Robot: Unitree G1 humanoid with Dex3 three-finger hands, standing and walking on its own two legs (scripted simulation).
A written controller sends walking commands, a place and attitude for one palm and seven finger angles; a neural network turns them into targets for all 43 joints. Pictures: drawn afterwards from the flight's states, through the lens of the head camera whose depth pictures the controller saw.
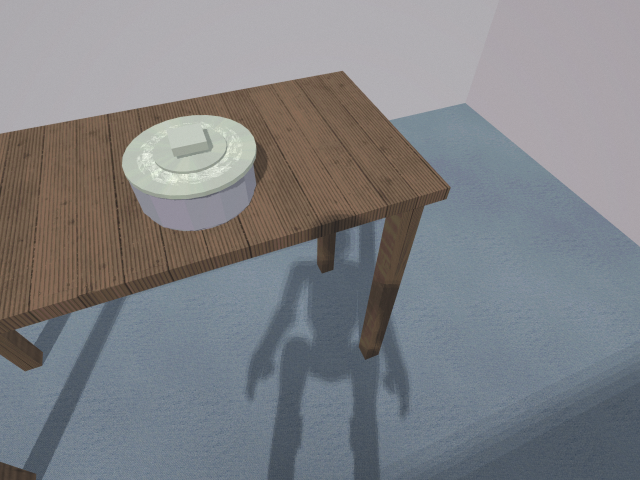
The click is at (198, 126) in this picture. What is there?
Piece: lid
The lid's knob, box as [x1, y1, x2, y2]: [166, 123, 208, 156]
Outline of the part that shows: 199,123 166,130 174,156 208,148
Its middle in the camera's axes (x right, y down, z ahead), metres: -0.21 -0.16 +0.61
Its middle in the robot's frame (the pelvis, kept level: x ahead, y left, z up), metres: +0.57 +0.25 +0.11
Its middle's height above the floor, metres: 0.88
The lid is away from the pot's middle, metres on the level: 0.00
